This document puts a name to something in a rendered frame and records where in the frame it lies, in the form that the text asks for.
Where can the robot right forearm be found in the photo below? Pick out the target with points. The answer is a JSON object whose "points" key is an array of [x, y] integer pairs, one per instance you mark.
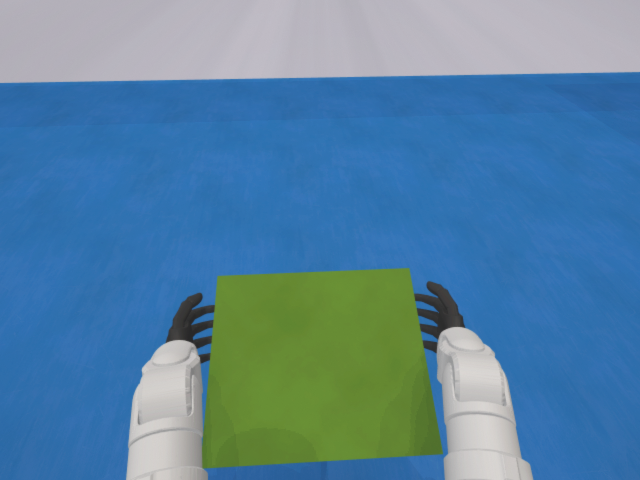
{"points": [[478, 412]]}

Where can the robot left hand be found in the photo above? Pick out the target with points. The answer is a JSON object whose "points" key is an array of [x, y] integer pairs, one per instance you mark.
{"points": [[183, 330]]}

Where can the robot left forearm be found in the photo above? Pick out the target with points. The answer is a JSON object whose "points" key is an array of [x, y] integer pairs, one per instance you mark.
{"points": [[166, 427]]}

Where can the carton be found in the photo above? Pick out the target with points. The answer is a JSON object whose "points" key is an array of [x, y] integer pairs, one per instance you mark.
{"points": [[317, 366]]}

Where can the robot right hand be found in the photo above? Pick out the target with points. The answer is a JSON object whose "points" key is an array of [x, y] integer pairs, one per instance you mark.
{"points": [[447, 317]]}

